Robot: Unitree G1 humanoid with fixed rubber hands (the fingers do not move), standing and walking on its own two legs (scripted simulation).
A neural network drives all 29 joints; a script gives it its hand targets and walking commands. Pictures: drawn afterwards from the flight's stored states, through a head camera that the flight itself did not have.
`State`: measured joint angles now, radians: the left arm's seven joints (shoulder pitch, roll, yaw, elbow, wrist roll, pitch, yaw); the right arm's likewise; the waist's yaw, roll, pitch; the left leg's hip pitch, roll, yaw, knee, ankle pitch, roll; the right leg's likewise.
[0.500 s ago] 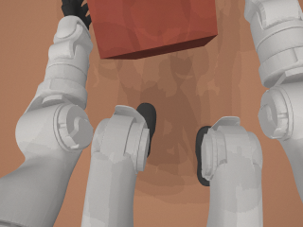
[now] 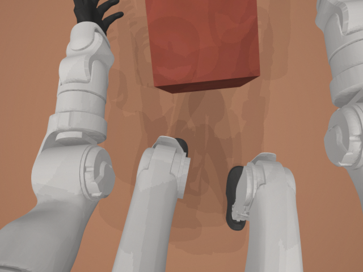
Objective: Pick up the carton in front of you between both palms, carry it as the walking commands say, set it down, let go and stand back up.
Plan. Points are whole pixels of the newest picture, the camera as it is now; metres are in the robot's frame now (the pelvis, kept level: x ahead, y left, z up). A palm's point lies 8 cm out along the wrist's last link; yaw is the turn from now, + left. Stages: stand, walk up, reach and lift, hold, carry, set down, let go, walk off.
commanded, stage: set down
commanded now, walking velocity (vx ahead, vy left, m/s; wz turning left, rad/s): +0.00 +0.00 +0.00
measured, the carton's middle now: (202, 46) +0.54 +0.07 -0.31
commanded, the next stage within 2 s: let go in 0.66 s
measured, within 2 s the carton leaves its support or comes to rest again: neither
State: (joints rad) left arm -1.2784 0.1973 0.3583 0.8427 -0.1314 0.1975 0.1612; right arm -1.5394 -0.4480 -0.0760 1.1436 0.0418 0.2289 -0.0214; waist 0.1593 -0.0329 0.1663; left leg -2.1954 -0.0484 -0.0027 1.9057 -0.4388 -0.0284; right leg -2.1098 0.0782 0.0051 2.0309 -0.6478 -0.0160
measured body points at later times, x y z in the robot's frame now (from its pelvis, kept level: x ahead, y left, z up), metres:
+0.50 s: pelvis +0.03 +0.00 +0.14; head +0.36 +0.00 +0.45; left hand +0.52 +0.25 +0.03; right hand +0.62 -0.13 +0.03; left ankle +0.14 +0.12 -0.40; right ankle +0.08 -0.10 -0.40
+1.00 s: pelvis +0.06 +0.01 +0.26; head +0.32 +0.00 +0.62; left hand +0.46 +0.23 +0.14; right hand +0.52 -0.18 +0.14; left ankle +0.14 +0.12 -0.40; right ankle +0.08 -0.10 -0.40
